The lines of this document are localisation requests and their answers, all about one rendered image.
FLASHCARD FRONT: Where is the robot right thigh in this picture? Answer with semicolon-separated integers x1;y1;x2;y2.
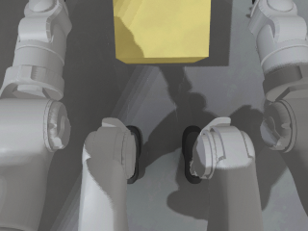
196;125;264;231

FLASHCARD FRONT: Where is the carton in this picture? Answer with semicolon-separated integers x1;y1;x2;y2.
113;0;211;64

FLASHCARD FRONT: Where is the left robot upper arm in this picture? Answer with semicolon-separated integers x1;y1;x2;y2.
0;97;71;231

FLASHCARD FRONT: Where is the robot right foot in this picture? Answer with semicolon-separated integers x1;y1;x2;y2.
182;125;202;184

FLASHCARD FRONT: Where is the right robot upper arm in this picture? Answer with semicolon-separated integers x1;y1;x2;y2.
260;97;308;217

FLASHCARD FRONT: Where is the robot right forearm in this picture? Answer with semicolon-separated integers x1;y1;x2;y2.
247;0;308;102

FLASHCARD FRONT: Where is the robot left forearm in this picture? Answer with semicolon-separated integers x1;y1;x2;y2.
0;0;72;101

